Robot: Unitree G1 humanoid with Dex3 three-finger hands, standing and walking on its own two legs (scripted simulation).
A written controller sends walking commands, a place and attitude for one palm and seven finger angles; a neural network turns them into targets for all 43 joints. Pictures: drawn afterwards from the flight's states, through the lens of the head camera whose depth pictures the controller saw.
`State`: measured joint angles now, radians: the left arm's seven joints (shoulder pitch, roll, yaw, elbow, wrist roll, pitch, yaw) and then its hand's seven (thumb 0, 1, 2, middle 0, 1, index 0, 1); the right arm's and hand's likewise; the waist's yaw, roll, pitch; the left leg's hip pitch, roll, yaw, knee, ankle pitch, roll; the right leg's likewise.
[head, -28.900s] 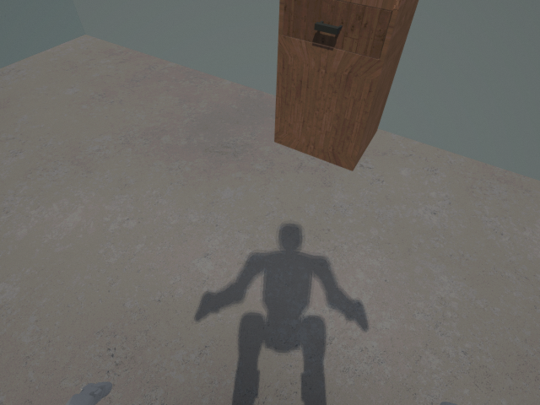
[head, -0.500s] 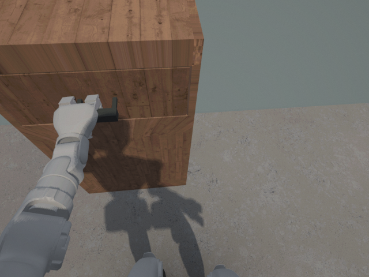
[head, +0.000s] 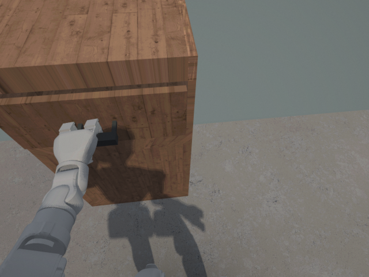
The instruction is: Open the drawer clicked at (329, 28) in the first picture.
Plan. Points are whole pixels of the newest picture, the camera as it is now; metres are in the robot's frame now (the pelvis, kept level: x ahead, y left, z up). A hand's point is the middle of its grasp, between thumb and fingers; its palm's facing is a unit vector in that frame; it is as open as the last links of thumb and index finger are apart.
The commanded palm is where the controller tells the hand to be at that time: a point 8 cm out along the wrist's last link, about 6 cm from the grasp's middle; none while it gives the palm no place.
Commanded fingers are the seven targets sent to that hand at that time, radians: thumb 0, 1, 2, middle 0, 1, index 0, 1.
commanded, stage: pull the drawer open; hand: left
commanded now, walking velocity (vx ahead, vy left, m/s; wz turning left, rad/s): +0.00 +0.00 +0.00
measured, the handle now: (96, 132) +0.45 +0.23 +0.00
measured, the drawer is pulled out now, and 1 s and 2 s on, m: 0.03 0.15 0.26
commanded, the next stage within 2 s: none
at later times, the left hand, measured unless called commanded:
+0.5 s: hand (82, 185) +0.32 +0.24 -0.02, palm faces -0.02 -0.07 -1.00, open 5.7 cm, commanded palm +0.30 +0.22 +0.04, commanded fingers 0.00 0.90 0.90 -0.40 -1.35 -0.40 -1.35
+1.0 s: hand (80, 206) +0.27 +0.23 -0.02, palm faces -0.02 -0.09 -1.00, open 5.6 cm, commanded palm +0.24 +0.21 +0.04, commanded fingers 0.00 0.90 0.90 -0.40 -1.35 -0.40 -1.35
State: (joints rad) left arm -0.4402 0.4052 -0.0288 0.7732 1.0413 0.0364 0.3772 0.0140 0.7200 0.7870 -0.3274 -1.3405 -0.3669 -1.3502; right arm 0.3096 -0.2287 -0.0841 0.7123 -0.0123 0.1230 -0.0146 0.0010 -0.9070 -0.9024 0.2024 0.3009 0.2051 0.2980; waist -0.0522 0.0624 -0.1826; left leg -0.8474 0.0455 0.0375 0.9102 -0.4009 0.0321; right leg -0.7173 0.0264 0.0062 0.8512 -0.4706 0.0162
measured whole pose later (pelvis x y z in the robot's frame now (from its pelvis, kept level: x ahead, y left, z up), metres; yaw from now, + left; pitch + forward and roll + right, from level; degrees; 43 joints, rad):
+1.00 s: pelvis -0.01 -0.01 +0.00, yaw +1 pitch +13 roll -1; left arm 0.02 0.32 -0.09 0.35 1.04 0.10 0.43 0.03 0.72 0.79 -0.31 -1.35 -0.40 -1.35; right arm 0.22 -0.23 -0.06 0.64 -0.02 0.10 -0.01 0.01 -0.91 -0.90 0.20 0.30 0.20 0.30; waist 0.00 0.06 -0.16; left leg -0.73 0.03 0.03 0.89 -0.39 0.02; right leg -0.61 0.02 0.00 0.86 -0.48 0.00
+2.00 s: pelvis -0.01 -0.02 -0.01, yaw +2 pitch +12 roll -1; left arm 0.48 0.32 -0.08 -0.05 1.04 0.06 0.45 0.05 0.72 0.78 -0.29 -1.35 -0.41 -1.35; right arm 0.15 -0.22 -0.01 0.54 -0.04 0.09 0.02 0.01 -0.91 -0.90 0.20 0.30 0.20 0.30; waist 0.04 0.06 -0.16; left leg -0.76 0.04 0.02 0.98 -0.43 0.00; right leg -0.65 0.02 -0.01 0.97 -0.54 -0.01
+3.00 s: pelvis -0.02 -0.02 -0.02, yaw +2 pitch +13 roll -1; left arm 0.64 0.35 -0.03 -0.13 1.01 -0.03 0.48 0.00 0.25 0.61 -0.36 -1.29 -0.36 -1.28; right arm 0.15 -0.23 -0.02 0.53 -0.05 0.08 0.01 0.01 -0.91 -0.90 0.20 0.30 0.20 0.30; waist 0.06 0.07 -0.17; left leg -0.82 0.04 0.01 1.02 -0.44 0.01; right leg -0.70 0.02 -0.02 1.01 -0.55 -0.01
